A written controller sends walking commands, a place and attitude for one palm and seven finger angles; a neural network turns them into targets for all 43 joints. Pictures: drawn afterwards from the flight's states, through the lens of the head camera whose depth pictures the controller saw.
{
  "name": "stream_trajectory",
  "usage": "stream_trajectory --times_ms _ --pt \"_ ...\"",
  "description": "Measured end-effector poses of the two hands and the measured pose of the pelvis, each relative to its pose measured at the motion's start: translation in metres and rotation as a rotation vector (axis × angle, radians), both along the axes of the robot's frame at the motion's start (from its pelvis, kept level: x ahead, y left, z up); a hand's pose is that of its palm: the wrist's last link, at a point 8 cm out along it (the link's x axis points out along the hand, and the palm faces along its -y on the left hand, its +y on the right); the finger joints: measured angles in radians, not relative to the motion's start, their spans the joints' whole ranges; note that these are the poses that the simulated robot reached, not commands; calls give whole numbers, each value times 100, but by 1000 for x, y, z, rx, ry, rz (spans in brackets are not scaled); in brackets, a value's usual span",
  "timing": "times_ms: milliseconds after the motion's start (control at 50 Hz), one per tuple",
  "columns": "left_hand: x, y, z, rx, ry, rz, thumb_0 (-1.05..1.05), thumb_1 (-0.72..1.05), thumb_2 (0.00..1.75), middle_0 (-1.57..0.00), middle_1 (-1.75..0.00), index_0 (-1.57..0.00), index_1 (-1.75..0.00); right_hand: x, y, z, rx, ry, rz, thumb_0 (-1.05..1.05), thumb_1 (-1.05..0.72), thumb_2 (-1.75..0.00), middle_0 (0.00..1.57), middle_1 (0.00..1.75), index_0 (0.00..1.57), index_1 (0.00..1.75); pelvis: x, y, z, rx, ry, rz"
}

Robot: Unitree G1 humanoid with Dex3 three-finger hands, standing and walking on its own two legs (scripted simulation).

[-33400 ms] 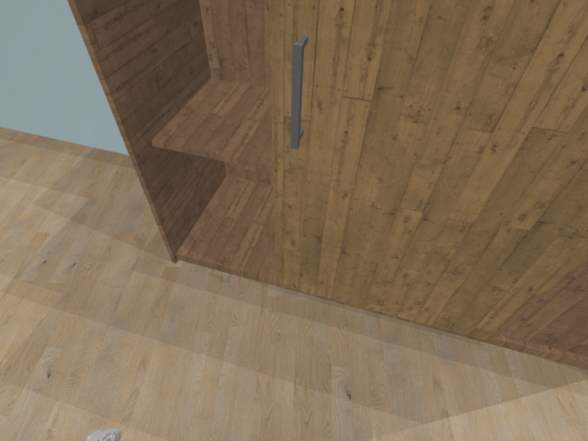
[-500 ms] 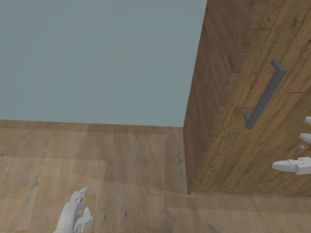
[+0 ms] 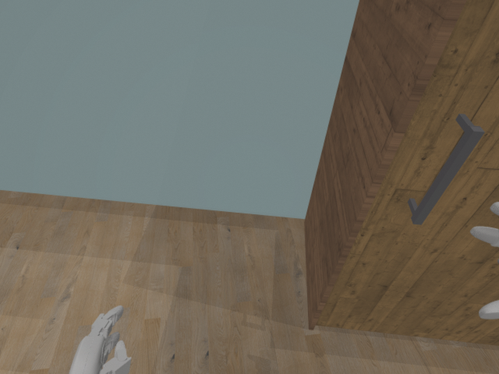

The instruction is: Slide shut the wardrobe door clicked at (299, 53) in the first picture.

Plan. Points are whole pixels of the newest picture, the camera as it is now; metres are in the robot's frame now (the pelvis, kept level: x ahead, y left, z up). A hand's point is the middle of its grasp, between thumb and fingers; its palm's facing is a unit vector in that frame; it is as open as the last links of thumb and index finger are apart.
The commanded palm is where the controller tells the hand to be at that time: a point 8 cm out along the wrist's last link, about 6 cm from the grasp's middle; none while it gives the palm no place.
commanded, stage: draw the hand back to the body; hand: right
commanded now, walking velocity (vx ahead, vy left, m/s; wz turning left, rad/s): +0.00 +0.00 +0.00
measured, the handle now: (438, 174) +0.45 -0.33 +0.11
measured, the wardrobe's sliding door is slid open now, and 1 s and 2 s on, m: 0.00 0.00 0.00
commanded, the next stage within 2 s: step back with the hand held close in 1.16 s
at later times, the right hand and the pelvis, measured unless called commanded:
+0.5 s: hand out of the picture +0.22 -0.31 +0.15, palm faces +0.50 +0.81 -0.32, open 11.6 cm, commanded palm +0.16 -0.33 +0.18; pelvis +0.01 -0.02 +0.02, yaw +0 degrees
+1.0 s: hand (481, 280) +0.20 -0.25 +0.17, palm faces +0.44 +0.82 -0.37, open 7.6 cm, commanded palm +0.15 -0.28 +0.19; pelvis +0.02 +0.01 +0.02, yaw +0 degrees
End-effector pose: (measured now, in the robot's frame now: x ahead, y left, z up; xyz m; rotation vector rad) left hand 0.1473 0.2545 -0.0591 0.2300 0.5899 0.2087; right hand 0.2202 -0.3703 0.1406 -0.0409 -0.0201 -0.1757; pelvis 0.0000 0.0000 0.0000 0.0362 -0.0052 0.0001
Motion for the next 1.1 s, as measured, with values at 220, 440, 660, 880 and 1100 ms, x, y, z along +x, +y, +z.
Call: stream_trajectory --times_ms 220,440,660,880,1100 --pt "30 -40 14 -22 -41 -109 1 90 90 -20 -30 -20 -30 -30 13 9 -229 -1 -249 -2 38 -28 25 105 25 105 -1 -12 10 3 -33 -16" --pt "35 -65 6 -63 58 -162 1 90 90 -20 -30 -20 -30 -45 24 24 -308 -44 -368 -1 2 -45 23 84 23 84 6 -18 20 -12 -73 -12" --pt "37 -48 7 -64 67 -124 1 90 90 -20 -30 -20 -30 -49 49 37 -352 -53 -299 0 -37 -64 22 61 22 61 14 -12 22 -21 -88 1" --pt "42 -28 6 -63 61 -109 1 90 90 -20 -30 -20 -30 -59 78 47 -380 -71 -257 1 -75 -83 21 38 21 39 18 3 22 -26 -91 -1" --pt "49 -14 0 -76 76 -112 1 90 90 -20 -30 -20 -30 -56 93 45 -383 -49 -280 1 -88 -89 21 31 21 31 24 21 22 -36 -88 -5"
